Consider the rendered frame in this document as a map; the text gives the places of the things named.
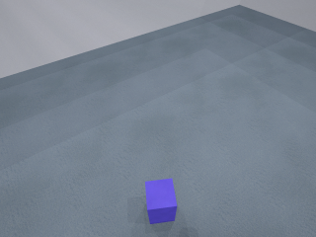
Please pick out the carton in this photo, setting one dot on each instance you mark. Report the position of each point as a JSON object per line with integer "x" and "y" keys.
{"x": 161, "y": 201}

